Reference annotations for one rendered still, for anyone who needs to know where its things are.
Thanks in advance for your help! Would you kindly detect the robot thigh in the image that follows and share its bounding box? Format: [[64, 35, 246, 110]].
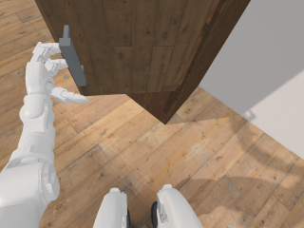
[[93, 191, 127, 228], [157, 188, 203, 228]]

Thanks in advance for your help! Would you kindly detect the cupboard door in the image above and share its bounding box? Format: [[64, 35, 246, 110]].
[[34, 0, 215, 96]]

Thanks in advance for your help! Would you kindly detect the left robot thigh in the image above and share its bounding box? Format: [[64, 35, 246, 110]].
[[93, 191, 127, 228]]

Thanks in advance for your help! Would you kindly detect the right robot thigh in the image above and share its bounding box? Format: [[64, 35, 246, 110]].
[[157, 188, 203, 228]]

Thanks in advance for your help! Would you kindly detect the left robot forearm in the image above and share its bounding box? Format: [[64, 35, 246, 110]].
[[0, 93, 56, 175]]

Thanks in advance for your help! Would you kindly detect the handle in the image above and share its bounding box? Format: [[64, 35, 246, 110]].
[[58, 25, 86, 86]]

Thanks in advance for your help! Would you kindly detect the left robot upper arm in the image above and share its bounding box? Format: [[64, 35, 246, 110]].
[[0, 161, 60, 228]]

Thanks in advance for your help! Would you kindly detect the robot left hand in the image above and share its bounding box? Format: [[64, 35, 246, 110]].
[[25, 42, 88, 105]]

